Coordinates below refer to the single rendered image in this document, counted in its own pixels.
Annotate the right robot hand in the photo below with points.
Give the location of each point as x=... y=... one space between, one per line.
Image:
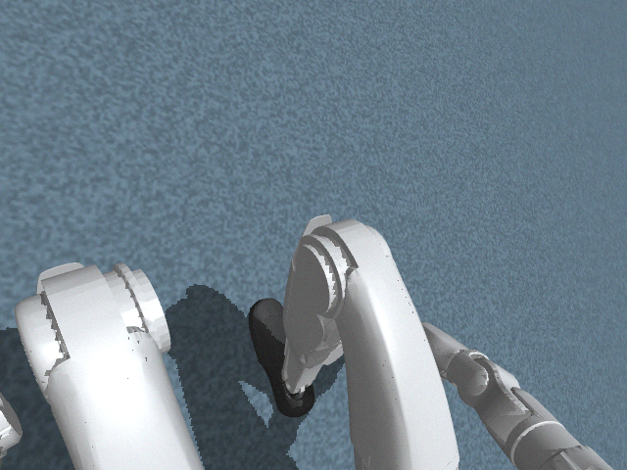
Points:
x=443 y=346

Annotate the right robot foot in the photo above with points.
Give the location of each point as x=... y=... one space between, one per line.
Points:
x=268 y=336

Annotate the right robot arm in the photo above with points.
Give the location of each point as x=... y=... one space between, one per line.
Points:
x=527 y=433

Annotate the left robot arm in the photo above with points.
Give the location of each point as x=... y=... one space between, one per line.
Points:
x=10 y=427

